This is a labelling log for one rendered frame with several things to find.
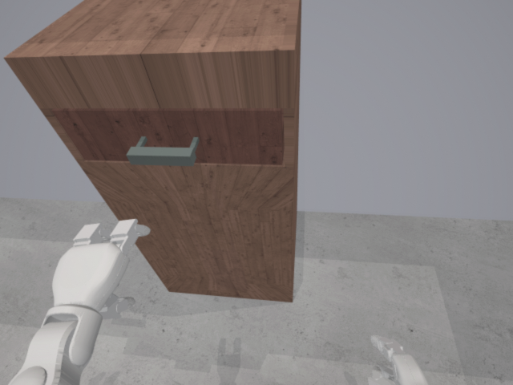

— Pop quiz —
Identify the right robot hand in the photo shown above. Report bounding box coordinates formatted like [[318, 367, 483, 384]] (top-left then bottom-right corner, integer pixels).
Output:
[[368, 335, 428, 385]]

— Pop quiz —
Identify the handle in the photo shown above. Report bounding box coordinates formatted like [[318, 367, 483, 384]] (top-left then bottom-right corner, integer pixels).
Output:
[[126, 136, 199, 166]]

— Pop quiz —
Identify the cabinet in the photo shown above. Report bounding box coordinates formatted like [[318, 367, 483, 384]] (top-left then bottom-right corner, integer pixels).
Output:
[[4, 0, 301, 302]]

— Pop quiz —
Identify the left robot hand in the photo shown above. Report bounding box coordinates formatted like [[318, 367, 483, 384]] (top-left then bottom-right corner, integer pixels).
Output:
[[52, 219, 151, 319]]

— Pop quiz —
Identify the robot left forearm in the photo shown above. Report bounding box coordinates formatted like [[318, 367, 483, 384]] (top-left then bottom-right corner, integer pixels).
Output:
[[8, 304, 103, 385]]

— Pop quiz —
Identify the drawer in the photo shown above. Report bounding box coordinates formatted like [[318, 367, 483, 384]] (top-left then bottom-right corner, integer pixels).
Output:
[[52, 108, 285, 165]]

